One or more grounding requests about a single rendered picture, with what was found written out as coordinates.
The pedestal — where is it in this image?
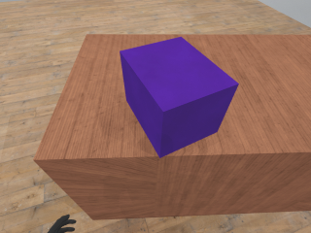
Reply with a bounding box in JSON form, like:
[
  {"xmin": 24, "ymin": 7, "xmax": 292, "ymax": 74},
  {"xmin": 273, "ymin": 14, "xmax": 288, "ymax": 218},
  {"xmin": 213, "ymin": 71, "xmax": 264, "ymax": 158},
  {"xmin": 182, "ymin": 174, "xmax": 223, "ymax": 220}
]
[{"xmin": 33, "ymin": 34, "xmax": 311, "ymax": 220}]

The left robot hand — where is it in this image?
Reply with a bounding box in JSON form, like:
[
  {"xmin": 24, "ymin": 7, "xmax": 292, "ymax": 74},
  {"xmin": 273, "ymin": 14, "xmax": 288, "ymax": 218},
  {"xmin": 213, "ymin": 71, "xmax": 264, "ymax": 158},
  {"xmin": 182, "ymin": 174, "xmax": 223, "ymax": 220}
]
[{"xmin": 48, "ymin": 215, "xmax": 77, "ymax": 233}]

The carton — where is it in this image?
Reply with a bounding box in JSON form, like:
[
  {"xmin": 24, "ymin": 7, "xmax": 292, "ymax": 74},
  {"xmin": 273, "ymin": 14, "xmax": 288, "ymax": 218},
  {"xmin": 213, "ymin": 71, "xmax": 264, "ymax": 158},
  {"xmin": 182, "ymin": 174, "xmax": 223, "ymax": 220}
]
[{"xmin": 120, "ymin": 37, "xmax": 239, "ymax": 158}]

